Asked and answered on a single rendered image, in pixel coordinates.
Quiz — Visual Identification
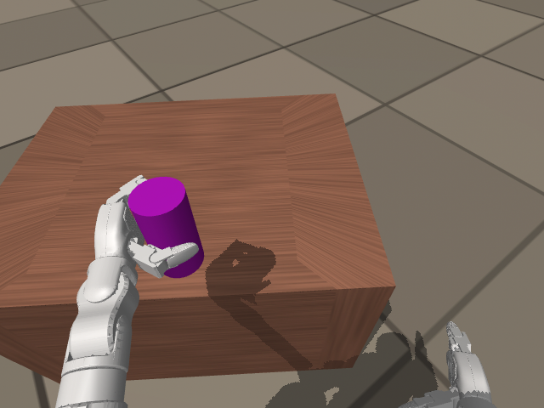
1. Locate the right robot hand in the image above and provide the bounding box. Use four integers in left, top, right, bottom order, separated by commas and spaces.
398, 321, 492, 408

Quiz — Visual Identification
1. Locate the left robot hand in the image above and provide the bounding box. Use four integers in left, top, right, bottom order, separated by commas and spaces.
94, 175, 199, 279

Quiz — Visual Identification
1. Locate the left robot arm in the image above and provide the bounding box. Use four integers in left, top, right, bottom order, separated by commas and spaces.
55, 256, 139, 408

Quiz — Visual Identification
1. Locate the can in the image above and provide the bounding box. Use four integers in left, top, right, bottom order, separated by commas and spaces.
128, 177, 204, 278

